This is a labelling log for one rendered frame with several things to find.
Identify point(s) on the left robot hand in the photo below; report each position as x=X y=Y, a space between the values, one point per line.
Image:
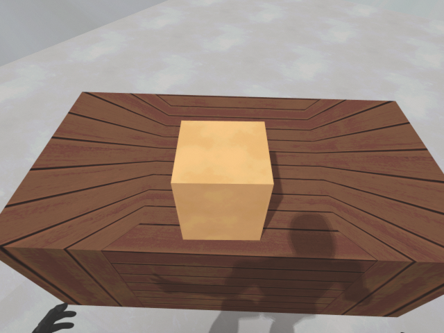
x=47 y=325

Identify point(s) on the pedestal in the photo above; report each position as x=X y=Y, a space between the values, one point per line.
x=354 y=226

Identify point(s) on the carton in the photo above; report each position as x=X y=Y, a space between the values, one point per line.
x=222 y=179

